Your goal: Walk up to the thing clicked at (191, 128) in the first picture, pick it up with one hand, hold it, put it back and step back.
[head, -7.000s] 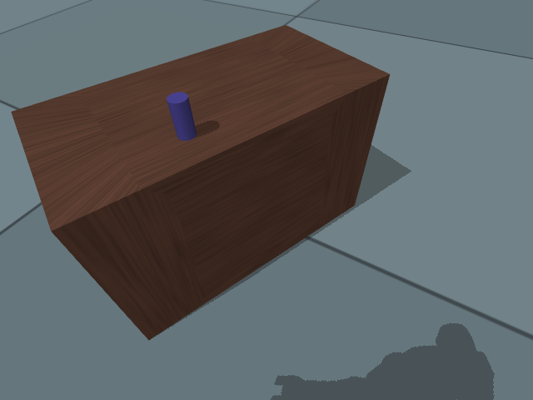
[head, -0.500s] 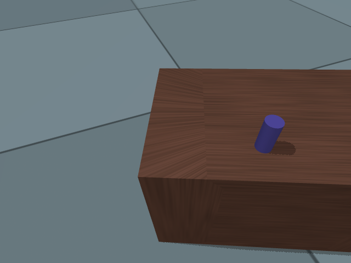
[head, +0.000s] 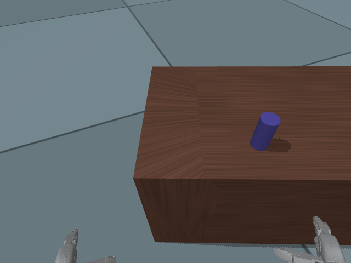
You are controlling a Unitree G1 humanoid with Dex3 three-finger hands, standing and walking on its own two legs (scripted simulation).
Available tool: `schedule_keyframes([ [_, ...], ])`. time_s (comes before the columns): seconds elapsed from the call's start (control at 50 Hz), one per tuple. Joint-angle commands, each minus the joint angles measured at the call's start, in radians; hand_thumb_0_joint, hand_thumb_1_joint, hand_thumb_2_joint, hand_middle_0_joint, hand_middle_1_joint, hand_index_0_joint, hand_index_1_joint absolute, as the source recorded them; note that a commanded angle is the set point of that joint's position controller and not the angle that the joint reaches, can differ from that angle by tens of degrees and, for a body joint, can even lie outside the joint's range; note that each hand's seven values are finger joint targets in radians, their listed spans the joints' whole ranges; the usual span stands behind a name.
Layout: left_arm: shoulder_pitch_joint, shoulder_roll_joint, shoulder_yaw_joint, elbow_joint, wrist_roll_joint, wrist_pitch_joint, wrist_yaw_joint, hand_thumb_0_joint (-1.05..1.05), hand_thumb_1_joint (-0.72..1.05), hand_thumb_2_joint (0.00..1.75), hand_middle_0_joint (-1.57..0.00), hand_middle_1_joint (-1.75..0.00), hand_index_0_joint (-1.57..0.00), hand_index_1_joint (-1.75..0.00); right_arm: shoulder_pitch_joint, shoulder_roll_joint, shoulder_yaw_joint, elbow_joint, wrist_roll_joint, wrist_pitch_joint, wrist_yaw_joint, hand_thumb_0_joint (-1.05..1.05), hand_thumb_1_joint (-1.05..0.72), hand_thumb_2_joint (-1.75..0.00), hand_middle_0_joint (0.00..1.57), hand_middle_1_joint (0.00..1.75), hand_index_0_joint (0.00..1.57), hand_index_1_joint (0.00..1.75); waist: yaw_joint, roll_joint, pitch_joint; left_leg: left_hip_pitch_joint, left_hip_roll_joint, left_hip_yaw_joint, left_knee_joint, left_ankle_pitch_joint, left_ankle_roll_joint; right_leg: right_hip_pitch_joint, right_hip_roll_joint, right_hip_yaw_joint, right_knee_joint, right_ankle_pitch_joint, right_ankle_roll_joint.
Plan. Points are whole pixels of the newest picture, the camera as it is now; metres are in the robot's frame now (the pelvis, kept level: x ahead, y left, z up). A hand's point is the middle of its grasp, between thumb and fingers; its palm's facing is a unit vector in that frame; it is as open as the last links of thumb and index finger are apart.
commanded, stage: rise first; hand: right
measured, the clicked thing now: (264, 132) +0.48 -0.24 -0.02
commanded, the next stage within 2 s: go down in 1.32 s
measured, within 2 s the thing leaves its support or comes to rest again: neither
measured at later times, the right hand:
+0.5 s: hand (314, 232) +0.20 -0.26 -0.01, palm faces +0.31 +0.88 -0.37, open 17.6 cm
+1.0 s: hand (333, 234) +0.18 -0.26 +0.05, palm faces +0.33 +0.86 -0.38, open 17.6 cm
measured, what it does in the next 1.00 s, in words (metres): stands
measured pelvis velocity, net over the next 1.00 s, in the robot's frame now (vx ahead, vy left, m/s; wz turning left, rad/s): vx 0.00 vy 0.00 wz -0.02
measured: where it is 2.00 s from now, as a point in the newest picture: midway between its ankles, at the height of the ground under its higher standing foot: outside the picture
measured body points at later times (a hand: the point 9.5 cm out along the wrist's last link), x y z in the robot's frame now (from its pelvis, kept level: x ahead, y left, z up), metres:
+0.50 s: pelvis +0.02 +0.01 +0.00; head +0.02 +0.02 +0.45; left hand +0.17 +0.27 -0.10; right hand +0.18 -0.31 +0.02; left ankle -0.01 +0.14 -0.74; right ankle +0.01 -0.14 -0.74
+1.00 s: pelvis +0.00 +0.00 +0.00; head -0.01 +0.02 +0.45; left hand +0.16 +0.26 -0.09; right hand +0.15 -0.31 +0.07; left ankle -0.01 +0.14 -0.74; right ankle +0.01 -0.14 -0.74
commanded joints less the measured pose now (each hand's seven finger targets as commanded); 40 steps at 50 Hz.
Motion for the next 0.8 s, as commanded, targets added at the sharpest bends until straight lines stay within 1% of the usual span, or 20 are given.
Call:
schedule_keyframes([
  [0.0, -0.054, 0.155, 0.041, -0.234, -0.004, -0.041, 0.023, 0.0, -0.3, 0.07, -0.05, -0.04, -0.05, -0.04, -0.027, -0.188, -0.073, -0.266, -0.001, -0.04, -0.012, 0.0, 0.36, -0.08, 0.05, 0.05, 0.05, 0.05, -0.002, 0.006, -0.116, 0.04, -0.031, 0.069, -0.073, 0.161, 0.019, 0.077, 0.028, -0.057, -0.067, 0.153, -0.029],
  [0.02, -0.071, 0.125, 0.018, -0.271, -0.005, -0.046, 0.023, 0.0, -0.35, 0.07, -0.05, -0.05, -0.05, -0.05, -0.049, -0.161, -0.05, -0.322, 0.0, -0.047, -0.011, 0.0, 0.4, -0.07, 0.05, 0.05, 0.05, 0.05, -0.004, 0.015, -0.12, 0.042, -0.025, 0.068, -0.077, 0.159, 0.017, 0.085, 0.029, -0.055, -0.064, 0.151, -0.032],
  [0.12, 0.007, 0.143, 0.026, -0.398, 0.003, -0.059, 0.043, 0.0, -0.51, 0.05, -0.06, -0.05, -0.05, -0.06, 0.013, -0.205, -0.104, -0.445, -0.009, -0.067, -0.025, 0.0, 0.54, -0.04, 0.04, 0.06, 0.05, 0.06, 0.0, 0.04, -0.132, 0.076, -0.02, 0.067, -0.067, 0.212, 0.015, 0.133, 0.034, -0.054, -0.055, 0.207, -0.036],
  [0.16, 0.053, 0.107, 0.003, -0.396, 0.005, -0.055, 0.041, 0.0, -0.53, 0.05, -0.05, -0.05, -0.05, -0.06, 0.059, -0.194, -0.109, -0.484, -0.01, -0.068, -0.022, 0.0, 0.57, -0.04, 0.04, 0.06, 0.05, 0.06, -0.01, 0.017, -0.111, 0.08, -0.017, 0.066, -0.063, 0.231, 0.013, 0.134, 0.04, -0.06, -0.057, 0.224, -0.034],
  [0.22, 0.06, 0.114, 0.026, -0.361, 0.008, -0.048, 0.037, 0.0, -0.53, 0.04, -0.05, -0.05, -0.05, -0.05, 0.119, -0.2, -0.139, -0.523, -0.011, -0.067, -0.023, 0.0, 0.58, -0.03, 0.04, 0.06, 0.05, 0.06, -0.031, -0.017, -0.098, 0.096, -0.017, 0.074, -0.058, 0.248, 0.016, 0.137, 0.04, -0.055, -0.058, 0.252, -0.029],
  [0.28, 0.14, 0.109, 0.042, -0.324, 0.009, -0.037, 0.026, 0.0, -0.53, 0.04, -0.05, -0.04, -0.05, -0.05, 0.158, -0.177, -0.144, -0.567, -0.006, -0.063, -0.011, 0.0, 0.6, -0.03, 0.05, 0.06, 0.05, 0.06, -0.012, -0.024, -0.072, 0.08, -0.021, 0.078, -0.055, 0.27, 0.018, 0.142, 0.035, -0.06, -0.06, 0.273, -0.029],
  [0.34, 0.096, 0.122, 0.058, -0.344, 0.009, -0.036, 0.016, 0.0, -0.53, 0.04, -0.05, -0.05, -0.05, -0.05, 0.142, -0.185, -0.162, -0.64, -0.003, -0.066, -0.003, 0.0, 0.61, -0.03, 0.05, 0.06, 0.05, 0.06, -0.018, -0.02, -0.074, 0.09, -0.024, 0.082, -0.056, 0.285, 0.018, 0.148, 0.03, -0.056, -0.061, 0.295, -0.027],
  [0.36, 0.049, 0.097, 0.032, -0.372, 0.008, -0.04, 0.012, 0.0, -0.54, 0.04, -0.05, -0.05, -0.05, -0.05, 0.125, -0.167, -0.142, -0.666, -0.003, -0.073, 0.0, 0.0, 0.6, -0.03, 0.05, 0.06, 0.05, 0.06, -0.021, -0.016, -0.064, 0.093, -0.023, 0.08, -0.062, 0.265, 0.018, 0.14, 0.032, -0.055, -0.064, 0.273, -0.027],
  [0.4, -0.003, 0.055, -0.007, -0.353, 0.009, -0.038, 0.009, 0.0, -0.54, 0.05, -0.05, -0.05, -0.05, -0.05, 0.114, -0.169, -0.147, -0.696, -0.004, -0.084, -0.001, 0.0, 0.61, -0.03, 0.05, 0.06, 0.05, 0.06, -0.038, -0.02, -0.053, 0.099, -0.018, 0.074, -0.065, 0.247, 0.017, 0.127, 0.034, -0.058, -0.064, 0.257, -0.028],
  [0.42, 0.002, 0.076, 0.022, -0.337, 0.01, -0.038, 0.014, 0.0, -0.55, 0.06, -0.05, -0.05, -0.04, -0.06, 0.121, -0.181, -0.16, -0.713, -0.005, -0.088, -0.003, 0.0, 0.6, -0.03, 0.05, 0.06, 0.05, 0.06, -0.032, -0.03, -0.049, 0.092, -0.016, 0.073, -0.065, 0.241, 0.016, 0.131, 0.035, -0.057, -0.066, 0.248, -0.028],
  [0.5, 0.032, 0.131, 0.059, -0.391, 0.018, -0.042, 0.022, 0.0, -0.54, 0.05, -0.05, -0.05, -0.05, -0.06, 0.172, -0.192, -0.185, -0.735, -0.007, -0.103, -0.003, 0.0, 0.6, -0.03, 0.05, 0.05, 0.05, 0.05, -0.028, 0.031, -0.096, 0.121, -0.016, 0.078, -0.065, 0.254, 0.013, 0.163, 0.039, -0.056, -0.061, 0.259, -0.032],
  [0.54, 0.06, 0.102, 0.043, -0.376, 0.019, -0.04, 0.019, 0.0, -0.54, 0.05, -0.05, -0.05, -0.05, -0.06, 0.194, -0.177, -0.177, -0.753, -0.008, -0.112, 0.001, 0.0, 0.59, -0.03, 0.05, 0.05, 0.05, 0.05, -0.032, 0.028, -0.091, 0.123, -0.015, 0.079, -0.06, 0.269, 0.013, 0.168, 0.039, -0.056, -0.059, 0.275, -0.032],
  [0.58, 0.06, 0.128, 0.075, -0.383, 0.02, -0.041, 0.021, 0.0, -0.54, 0.05, -0.05, -0.05, -0.05, -0.06, 0.207, -0.19, -0.196, -0.768, -0.008, -0.116, -0.001, 0.0, 0.59, -0.03, 0.05, 0.05, 0.05, 0.05, -0.034, 0.019, -0.089, 0.12, -0.012, 0.08, -0.056, 0.291, 0.012, 0.177, 0.04, -0.057, -0.057, 0.296, -0.031],
  [0.6, 0.076, 0.098, 0.051, -0.362, 0.02, -0.038, 0.016, 0.0, -0.54, 0.05, -0.05, -0.05, -0.05, -0.06, 0.212, -0.186, -0.198, -0.764, -0.008, -0.116, 0.002, 0.0, 0.57, -0.03, 0.05, 0.05, 0.05, 0.05, -0.039, 0.017, -0.077, 0.121, -0.012, 0.08, -0.061, 0.281, 0.012, 0.166, 0.04, -0.056, -0.057, 0.287, -0.032],
  [0.64, 0.072, 0.115, 0.077, -0.374, 0.02, -0.039, 0.016, 0.0, -0.54, 0.06, -0.05, -0.05, -0.04, -0.06, 0.209, -0.184, -0.205, -0.779, -0.007, -0.12, 0.006, 0.0, 0.6, -0.03, 0.05, 0.05, 0.05, 0.05, -0.025, 0.026, -0.066, 0.11, -0.014, 0.081, -0.064, 0.266, 0.013, 0.165, 0.038, -0.057, -0.063, 0.27, -0.034],
  [0.66, 0.075, 0.068, 0.037, -0.342, 0.018, -0.037, 0.009, 0.0, -0.54, 0.06, -0.05, -0.05, -0.05, -0.06, 0.202, -0.173, -0.194, -0.812, -0.007, -0.125, 0.009, 0.0, 0.57, -0.03, 0.05, 0.05, 0.05, 0.05, -0.04, -0.02, -0.038, 0.098, -0.014, 0.08, -0.069, 0.239, 0.015, 0.151, 0.04, -0.058, -0.071, 0.247, -0.03],
  [0.68, 0.066, 0.098, 0.063, -0.355, 0.018, -0.038, 0.01, 0.0, -0.54, 0.05, -0.05, -0.05, -0.04, -0.06, 0.187, -0.181, -0.201, -0.813, -0.005, -0.127, 0.01, 0.0, 0.58, -0.03, 0.05, 0.05, 0.05, 0.05, -0.024, -0.001, -0.042, 0.094, -0.015, 0.078, -0.073, 0.226, 0.016, 0.15, 0.041, -0.061, -0.071, 0.231, -0.032],
  [0.72, 0.053, 0.067, 0.038, -0.357, 0.016, -0.043, 0.003, 0.0, -0.55, 0.06, -0.05, -0.05, -0.04, -0.06, 0.197, -0.162, -0.184, -0.829, -0.005, -0.135, 0.015, 0.0, 0.59, -0.03, 0.05, 0.05, 0.05, 0.05, -0.026, -0.012, -0.014, 0.079, -0.014, 0.078, -0.08, 0.178, 0.018, 0.138, 0.042, -0.062, -0.08, 0.187, -0.032],
  [0.76, 0.064, 0.079, 0.053, -0.354, 0.017, -0.045, 0.004, 0.0, -0.55, 0.06, -0.05, -0.05, -0.04, -0.06, 0.2, -0.172, -0.199, -0.849, -0.006, -0.144, 0.015, 0.0, 0.58, -0.03, 0.05, 0.05, 0.05, 0.05, -0.024, -0.008, -0.026, 0.083, -0.015, 0.079, -0.083, 0.171, 0.018, 0.143, 0.041, -0.06, -0.081, 0.181, -0.033],
  [0.78, 0.055, 0.063, 0.031, -0.373, 0.017, -0.048, 0.002, 0.0, -0.55, 0.06, -0.05, -0.05, -0.04, -0.06, 0.197, -0.179, -0.206, -0.869, -0.006, -0.149, 0.016, 0.0, 0.58, -0.03, 0.05, 0.05, 0.05, 0.05, -0.029, -0.003, -0.029, 0.087, -0.014, 0.08, -0.084, 0.174, 0.017, 0.143, 0.042, -0.057, -0.078, 0.186, -0.034],
])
